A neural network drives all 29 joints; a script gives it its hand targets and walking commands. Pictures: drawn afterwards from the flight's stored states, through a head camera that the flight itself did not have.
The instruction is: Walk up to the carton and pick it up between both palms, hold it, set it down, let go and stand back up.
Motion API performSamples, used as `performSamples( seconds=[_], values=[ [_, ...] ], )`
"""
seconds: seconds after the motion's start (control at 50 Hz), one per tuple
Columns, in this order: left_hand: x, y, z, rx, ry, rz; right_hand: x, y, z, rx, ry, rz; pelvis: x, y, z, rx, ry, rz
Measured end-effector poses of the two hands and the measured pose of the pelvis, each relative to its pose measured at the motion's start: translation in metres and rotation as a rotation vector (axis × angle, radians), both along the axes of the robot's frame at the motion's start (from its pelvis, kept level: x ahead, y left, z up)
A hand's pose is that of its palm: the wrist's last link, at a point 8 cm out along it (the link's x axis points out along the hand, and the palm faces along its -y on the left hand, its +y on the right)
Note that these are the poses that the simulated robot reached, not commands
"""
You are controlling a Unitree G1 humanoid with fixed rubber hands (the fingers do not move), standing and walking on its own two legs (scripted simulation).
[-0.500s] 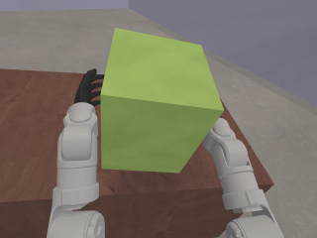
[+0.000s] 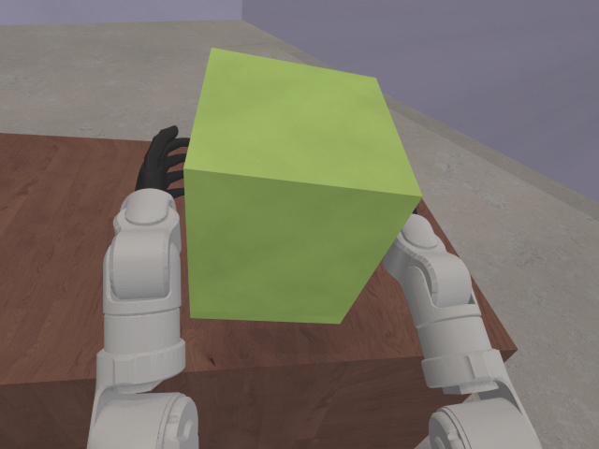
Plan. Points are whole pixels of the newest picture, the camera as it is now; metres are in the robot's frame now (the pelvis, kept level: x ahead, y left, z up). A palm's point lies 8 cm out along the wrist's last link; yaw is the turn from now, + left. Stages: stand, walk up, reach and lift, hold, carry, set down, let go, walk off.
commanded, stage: hold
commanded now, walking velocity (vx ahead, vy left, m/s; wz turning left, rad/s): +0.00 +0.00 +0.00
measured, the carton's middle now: (281, 199) +0.37 +0.02 +0.20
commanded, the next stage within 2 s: set down in 1.82 s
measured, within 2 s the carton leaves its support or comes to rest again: neither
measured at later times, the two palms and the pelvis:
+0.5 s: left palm (160, 189) +0.35 +0.16 +0.21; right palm (400, 212) +0.35 -0.13 +0.20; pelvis +0.01 -0.01 +0.00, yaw +0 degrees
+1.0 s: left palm (165, 192) +0.36 +0.16 +0.20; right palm (398, 215) +0.36 -0.13 +0.19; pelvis +0.01 -0.01 +0.00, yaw +1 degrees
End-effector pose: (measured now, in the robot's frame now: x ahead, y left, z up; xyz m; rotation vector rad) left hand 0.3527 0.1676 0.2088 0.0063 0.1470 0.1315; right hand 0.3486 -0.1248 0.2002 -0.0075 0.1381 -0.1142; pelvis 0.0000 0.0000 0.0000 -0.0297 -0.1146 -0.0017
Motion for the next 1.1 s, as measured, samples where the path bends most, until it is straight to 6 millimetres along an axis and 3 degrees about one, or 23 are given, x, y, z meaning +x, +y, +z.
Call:
performSamples(
  seconds=[0.5,1.1],
  values=[
    [0.002,-0.005,0.006,0.003,-0.001,-0.002,0.004,-0.005,0.002,0.013,0.001,0.004,0.008,-0.007,0.0,0.007,-0.012,0.003],
    [0.011,-0.009,-0.004,0.004,0.009,-0.01,0.013,-0.01,-0.009,0.019,0.014,-0.003,0.016,-0.014,0.001,0.013,0.009,0.013]
  ],
)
